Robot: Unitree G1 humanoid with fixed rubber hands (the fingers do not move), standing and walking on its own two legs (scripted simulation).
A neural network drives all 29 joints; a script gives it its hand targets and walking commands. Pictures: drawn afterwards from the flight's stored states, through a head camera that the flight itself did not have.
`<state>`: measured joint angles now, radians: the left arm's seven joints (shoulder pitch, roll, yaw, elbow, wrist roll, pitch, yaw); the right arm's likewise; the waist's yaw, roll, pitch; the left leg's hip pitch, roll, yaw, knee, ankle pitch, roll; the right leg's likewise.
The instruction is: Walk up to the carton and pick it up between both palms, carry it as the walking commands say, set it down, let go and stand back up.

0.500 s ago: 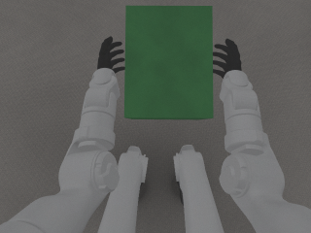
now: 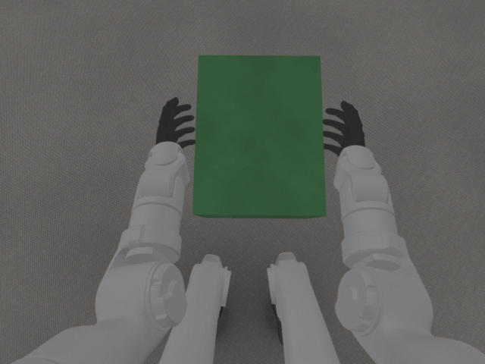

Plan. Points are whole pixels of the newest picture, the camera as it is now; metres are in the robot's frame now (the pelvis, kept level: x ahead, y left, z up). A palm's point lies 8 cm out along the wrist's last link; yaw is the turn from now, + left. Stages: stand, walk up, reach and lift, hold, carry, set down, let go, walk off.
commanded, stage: reach and lift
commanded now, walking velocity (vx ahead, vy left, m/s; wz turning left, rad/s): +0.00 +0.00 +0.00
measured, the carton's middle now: (257, 144) +0.49 -0.02 -0.13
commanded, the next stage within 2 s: none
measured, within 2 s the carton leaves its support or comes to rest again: neither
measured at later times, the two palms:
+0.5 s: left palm (154, 135) +0.43 +0.13 +0.03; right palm (372, 141) +0.42 -0.17 +0.03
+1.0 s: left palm (130, 119) +0.42 +0.13 +0.11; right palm (401, 129) +0.40 -0.17 +0.11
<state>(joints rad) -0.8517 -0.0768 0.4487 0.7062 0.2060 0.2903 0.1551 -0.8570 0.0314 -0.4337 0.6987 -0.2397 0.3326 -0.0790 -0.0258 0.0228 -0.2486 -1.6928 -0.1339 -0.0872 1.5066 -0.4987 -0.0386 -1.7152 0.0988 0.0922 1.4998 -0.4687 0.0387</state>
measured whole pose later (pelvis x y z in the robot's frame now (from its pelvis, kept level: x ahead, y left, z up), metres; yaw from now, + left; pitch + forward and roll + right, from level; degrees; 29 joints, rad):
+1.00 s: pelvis +0.05 -0.01 +0.14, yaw -1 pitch +26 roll +1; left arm -0.50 -0.17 0.42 0.55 0.29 0.31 0.05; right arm -0.50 0.14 -0.40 0.54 -0.27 0.34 -0.04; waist -0.02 0.02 -0.21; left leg -0.98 -0.09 -0.12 0.89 -0.35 -0.02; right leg -1.00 0.08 0.12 0.89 -0.33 0.01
